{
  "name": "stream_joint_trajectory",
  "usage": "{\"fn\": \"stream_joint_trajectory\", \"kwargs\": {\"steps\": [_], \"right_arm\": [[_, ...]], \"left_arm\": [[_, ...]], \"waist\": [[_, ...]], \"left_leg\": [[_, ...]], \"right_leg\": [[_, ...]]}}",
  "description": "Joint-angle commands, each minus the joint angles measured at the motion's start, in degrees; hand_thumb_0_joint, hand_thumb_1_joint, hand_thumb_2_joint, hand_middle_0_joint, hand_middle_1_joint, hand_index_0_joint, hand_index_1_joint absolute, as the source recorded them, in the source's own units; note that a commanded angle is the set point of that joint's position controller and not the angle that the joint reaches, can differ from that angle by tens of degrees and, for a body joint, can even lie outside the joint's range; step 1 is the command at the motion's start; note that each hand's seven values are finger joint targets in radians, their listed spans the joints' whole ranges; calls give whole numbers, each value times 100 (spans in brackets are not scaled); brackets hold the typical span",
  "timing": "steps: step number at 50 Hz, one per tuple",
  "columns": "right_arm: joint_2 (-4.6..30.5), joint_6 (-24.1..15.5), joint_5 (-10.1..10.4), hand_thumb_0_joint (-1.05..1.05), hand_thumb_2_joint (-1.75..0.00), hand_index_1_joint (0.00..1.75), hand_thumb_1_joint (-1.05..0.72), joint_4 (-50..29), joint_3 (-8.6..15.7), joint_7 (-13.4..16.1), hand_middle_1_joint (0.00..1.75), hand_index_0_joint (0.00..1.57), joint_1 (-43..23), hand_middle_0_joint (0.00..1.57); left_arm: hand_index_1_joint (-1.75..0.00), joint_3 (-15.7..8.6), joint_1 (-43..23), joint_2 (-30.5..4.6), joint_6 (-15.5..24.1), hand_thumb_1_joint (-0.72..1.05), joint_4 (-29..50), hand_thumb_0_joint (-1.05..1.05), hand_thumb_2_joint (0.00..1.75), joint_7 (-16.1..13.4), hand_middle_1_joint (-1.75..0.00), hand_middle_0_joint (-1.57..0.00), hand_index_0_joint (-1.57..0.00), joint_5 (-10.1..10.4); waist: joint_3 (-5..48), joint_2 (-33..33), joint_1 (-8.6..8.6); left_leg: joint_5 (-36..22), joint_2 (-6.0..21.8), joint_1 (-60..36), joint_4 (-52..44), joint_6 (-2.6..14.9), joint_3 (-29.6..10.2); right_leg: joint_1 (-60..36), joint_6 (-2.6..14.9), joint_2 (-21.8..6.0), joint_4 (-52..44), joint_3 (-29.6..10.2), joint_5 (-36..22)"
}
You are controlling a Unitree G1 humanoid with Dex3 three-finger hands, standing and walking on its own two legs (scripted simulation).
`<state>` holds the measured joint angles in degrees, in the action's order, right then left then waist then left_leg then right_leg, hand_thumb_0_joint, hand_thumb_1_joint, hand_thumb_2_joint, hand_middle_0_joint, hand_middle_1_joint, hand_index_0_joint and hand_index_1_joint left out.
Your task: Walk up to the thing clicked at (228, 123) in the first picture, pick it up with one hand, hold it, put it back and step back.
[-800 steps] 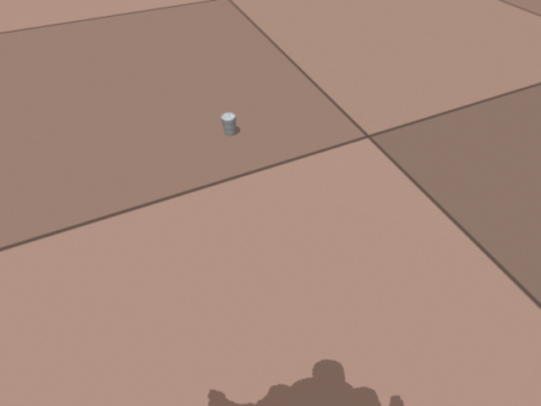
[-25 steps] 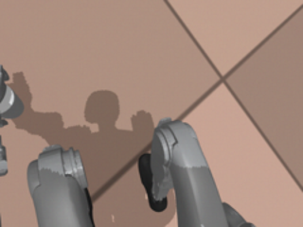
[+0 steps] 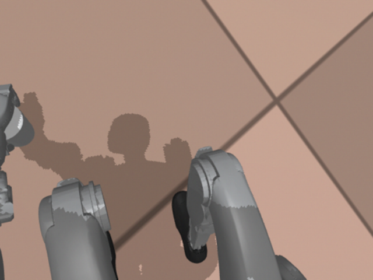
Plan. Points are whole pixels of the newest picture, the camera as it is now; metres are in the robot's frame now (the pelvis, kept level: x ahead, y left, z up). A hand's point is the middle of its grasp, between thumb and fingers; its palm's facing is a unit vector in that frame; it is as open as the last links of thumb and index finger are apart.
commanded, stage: settle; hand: left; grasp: from above
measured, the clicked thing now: (9, 128) +0.45 +0.31 -0.25
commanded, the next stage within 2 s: lift in 0.60 s
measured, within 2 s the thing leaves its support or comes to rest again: leaves its support in 0.12 s
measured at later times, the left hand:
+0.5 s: hand out of the picture +0.43 +0.31 -0.11, palm faces -0.48 -0.11 -0.87, open 11.1 cm
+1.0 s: hand out of the picture +0.42 +0.32 -0.05, palm faces -0.47 -0.09 -0.88, open 11.0 cm
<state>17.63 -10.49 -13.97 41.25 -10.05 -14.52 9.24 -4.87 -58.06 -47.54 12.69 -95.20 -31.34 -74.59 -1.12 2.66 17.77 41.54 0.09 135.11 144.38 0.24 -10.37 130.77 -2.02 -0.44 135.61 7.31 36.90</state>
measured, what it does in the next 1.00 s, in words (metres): rises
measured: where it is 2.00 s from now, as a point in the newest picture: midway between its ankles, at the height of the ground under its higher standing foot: (151, 258)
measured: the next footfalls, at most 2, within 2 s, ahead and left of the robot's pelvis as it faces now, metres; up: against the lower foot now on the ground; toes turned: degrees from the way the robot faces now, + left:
none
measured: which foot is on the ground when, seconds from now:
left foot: down 0.00-1.00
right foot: down 0.00-1.00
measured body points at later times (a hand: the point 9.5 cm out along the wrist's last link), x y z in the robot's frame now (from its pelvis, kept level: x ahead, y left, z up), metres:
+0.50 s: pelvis +0.00 -0.01 +0.05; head +0.23 +0.06 +0.43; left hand +0.45 +0.31 -0.06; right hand +0.09 -0.28 -0.06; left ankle +0.06 +0.12 -0.27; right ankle +0.11 -0.12 -0.27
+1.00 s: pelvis -0.01 +0.00 +0.08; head +0.20 +0.07 +0.48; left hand +0.44 +0.32 +0.00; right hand +0.07 -0.26 -0.03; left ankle +0.06 +0.12 -0.27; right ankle +0.11 -0.12 -0.27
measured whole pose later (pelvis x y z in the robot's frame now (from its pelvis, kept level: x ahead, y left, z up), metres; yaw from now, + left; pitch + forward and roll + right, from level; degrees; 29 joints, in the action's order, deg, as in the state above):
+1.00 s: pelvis -0.01 +0.00 +0.08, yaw +5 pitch +35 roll -7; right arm 15.1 -0.3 -3.5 40.5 -0.8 -6.4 12.2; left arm -0.1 -48.6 -36.5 6.3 -68.9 -11.2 -65.2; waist 8.2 -2.7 10.8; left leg 38.7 0.0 123.9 126.8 1.1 -4.6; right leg 121.2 -1.8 -1.6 121.8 2.9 36.1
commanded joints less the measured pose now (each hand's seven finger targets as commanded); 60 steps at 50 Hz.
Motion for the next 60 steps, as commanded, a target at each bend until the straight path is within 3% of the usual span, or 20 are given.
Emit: {"fn": "stream_joint_trajectory", "kwargs": {"steps": [1,2,3,7,9,11,13,18,21,22,23,25,30,35,37,41,44,48,51,60], "right_arm": [[1598,16,92,0,-91,30,-92,17,682,19,30,20,1049,20],[1629,32,155,0,-91,30,-92,50,768,21,30,20,1078,20],[1633,72,237,0,-91,30,-92,50,841,46,30,20,1146,20],[1521,124,363,0,-91,30,-92,100,1026,18,30,20,1132,20],[1502,218,506,0,-91,30,-92,60,1144,85,30,20,1144,20],[1441,299,574,0,-91,30,-92,97,1228,131,30,20,1191,20],[1379,369,606,0,-91,30,-92,139,1227,178,30,20,1243,20],[1338,515,676,0,-91,30,-92,52,1232,322,30,20,1293,20],[1274,596,694,0,-91,30,-92,-109,1229,424,30,20,1146,20],[1249,620,699,0,-91,30,-92,-95,1219,443,30,20,1175,20],[1244,647,697,0,-91,30,-92,-121,1229,480,30,20,1167,20],[1218,703,718,0,-91,30,-92,-139,1237,539,30,20,1146,20],[1238,793,779,0,-91,30,-92,-135,1271,679,30,20,1196,20],[1183,814,836,0,-91,30,-92,-99,1327,761,30,20,1208,20],[1192,814,854,0,-91,30,-92,-88,1332,789,30,20,1251,20],[1210,837,936,0,-91,30,-92,-138,1372,821,30,20,1354,20],[1188,887,1003,0,-91,30,-92,-174,1409,862,30,20,1334,20],[1124,987,1099,0,-91,30,-92,-324,1419,909,30,20,1326,20],[1093,1026,1178,0,-91,30,-92,-408,1421,952,30,20,1283,20],[1013,1134,1325,0,-91,30,-92,-663,1499,1104,30,20,1149,20]], "left_arm": [[-116,-127,-1501,-982,-109,-6,1233,0,110,-268,-115,-51,-50,97],[-114,-91,-1595,-988,-144,-2,1505,0,111,-242,-114,-51,-50,84],[-115,-290,-1628,-1217,-168,-2,2023,0,111,-261,-115,-52,-52,112],[-116,-113,-1584,-683,-369,9,2281,0,114,-60,-116,-60,-60,328],[-118,-262,-1433,-991,-482,16,2714,0,119,42,-117,-65,-64,375],[-118,-137,-1457,-700,-588,24,2797,0,122,195,-117,-71,-70,509],[-117,-25,-1481,-557,-644,28,2577,0,120,372,-116,-73,-73,550],[-116,62,-1349,-499,-638,40,2376,0,123,961,-115,-83,-82,707],[-116,-24,-1291,-582,-482,44,2470,0,123,1206,-116,-87,-86,810],[-116,116,-1154,-414,-452,46,2393,0,122,1304,-116,-88,-88,773],[-115,-25,-1314,-626,-385,47,2568,0,122,1344,-115,-88,-88,798],[-115,25,-1379,-688,-281,47,2731,0,120,1412,-114,-89,-89,723],[-111,29,-1710,-758,-127,55,3155,0,119,1331,-111,-94,-94,529],[-111,89,-1799,-646,-210,56,3337,0,125,1186,-109,-98,-96,538],[-110,146,-1812,-538,-279,43,3223,0,115,1161,-110,-92,-92,525],[-107,22,-1560,-651,-504,47,3310,0,117,1248,-106,-92,-90,751],[-110,171,-1534,-497,-628,47,3516,0,123,1530,-107,-94,-91,948],[-113,187,-1135,-503,-662,51,3977,0,128,1854,-111,-96,-94,1042],[-110,247,-794,-297,-654,53,4105,0,128,2063,-107,-99,-96,1211],[-110,138,-198,-377,-638,51,5457,0,127,2255,-107,-97,-94,1395]], "waist": [[3950,-2574,39],[4006,-2618,-8],[4371,-2900,-204],[4385,-2728,-146],[4753,-2798,-441],[4902,-2668,-419],[4540,-2270,-273],[4283,-1663,-301],[4411,-1294,-377],[4345,-1283,-362],[4500,-1299,-389],[4553,-1436,-479],[4605,-1879,-476],[4777,-2142,-530],[4776,-2165,-483],[5018,-2087,-644],[5068,-1994,-609],[5185,-1832,-764],[4748,-1600,-741],[5204,-1679,-1043]], "left_leg": [[-1207,-40,-2964,-1731,19,560],[-1194,-36,-3052,-1800,18,572],[-1365,-54,-3234,-1894,2,620],[-1249,-32,-3389,-2017,13,638],[-1284,-64,-3536,-2194,33,730],[-1366,-65,-3614,-2281,47,770],[-1353,-97,-3320,-2244,99,825],[-1483,-141,-3107,-2279,158,865],[-1319,-162,-2840,-2309,203,957],[-1345,-166,-2896,-2325,191,973],[-1277,-168,-2858,-2308,200,986],[-1209,-170,-2890,-2369,168,1010],[-1149,-171,-3431,-2601,88,928],[-1110,-151,-3844,-2848,61,911],[-1137,-153,-3902,-2912,67,862],[-1107,-175,-4076,-3194,87,825],[-1097,-140,-4235,-3324,106,820],[-1130,-160,-4154,-3481,150,871],[-927,-152,-4092,-3702,163,779],[-1221,-97,-5255,-4490,106,668]], "right_leg": [[-1845,419,284,-1115,450,-1232],[-1773,437,299,-1115,422,-1209],[-1890,456,273,-1156,380,-1303],[-1715,466,227,-1239,313,-1230],[-1949,491,211,-1425,184,-1194],[-2076,490,203,-1529,120,-1277],[-2173,465,215,-1672,77,-1279],[-2566,434,180,-1881,1,-1312],[-3078,389,189,-2087,-108,-1179],[-3078,401,189,-2106,-107,-1190],[-3154,383,192,-2143,-152,-1125],[-3116,421,192,-2157,-185,-981],[-2662,493,173,-2140,-68,-894],[-2493,504,138,-2148,-68,-901],[-2404,503,126,-2160,-41,-952],[-2714,488,101,-2331,-67,-936],[-2859,481,129,-2501,-102,-944],[-3286,462,155,-2740,-166,-928],[-3212,449,145,-2933,-185,-762],[-4006,416,134,-3506,-243,-997]]}}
